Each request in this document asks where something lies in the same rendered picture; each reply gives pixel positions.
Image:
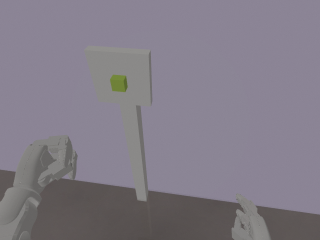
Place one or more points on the panel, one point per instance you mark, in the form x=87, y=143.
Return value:
x=135, y=64

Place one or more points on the robot right hand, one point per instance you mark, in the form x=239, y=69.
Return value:
x=255, y=227

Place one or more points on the left robot forearm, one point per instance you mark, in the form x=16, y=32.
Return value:
x=18, y=213

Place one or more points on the button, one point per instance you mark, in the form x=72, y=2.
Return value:
x=119, y=83

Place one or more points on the robot left hand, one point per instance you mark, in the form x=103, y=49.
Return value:
x=31, y=170

